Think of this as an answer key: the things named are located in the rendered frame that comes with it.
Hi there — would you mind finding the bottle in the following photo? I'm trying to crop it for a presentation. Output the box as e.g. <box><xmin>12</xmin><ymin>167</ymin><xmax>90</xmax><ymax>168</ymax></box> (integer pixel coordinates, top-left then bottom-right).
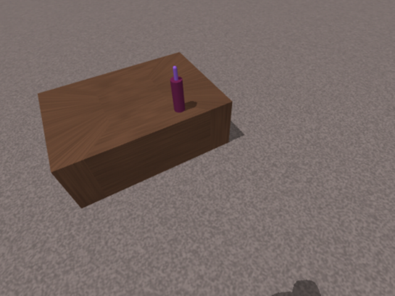
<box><xmin>170</xmin><ymin>66</ymin><xmax>185</xmax><ymax>113</ymax></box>

